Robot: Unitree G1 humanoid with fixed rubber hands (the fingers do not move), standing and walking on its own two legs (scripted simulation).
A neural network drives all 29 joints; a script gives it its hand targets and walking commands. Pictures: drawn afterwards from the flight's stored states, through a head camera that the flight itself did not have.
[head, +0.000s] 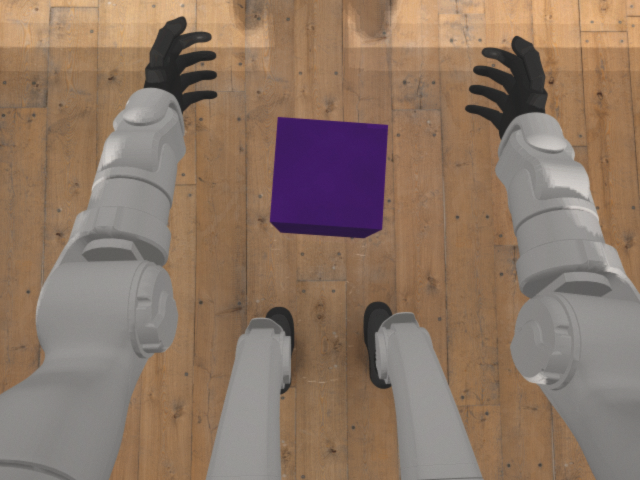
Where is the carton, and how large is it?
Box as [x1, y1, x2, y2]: [270, 117, 387, 237]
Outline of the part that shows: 278,117 270,221 281,232 365,237 381,229 387,125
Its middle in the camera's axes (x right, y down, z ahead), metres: +0.02 -0.12 +0.85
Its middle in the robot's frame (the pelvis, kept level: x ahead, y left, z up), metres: +0.51 -0.02 -0.51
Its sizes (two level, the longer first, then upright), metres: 0.210 0.200 0.250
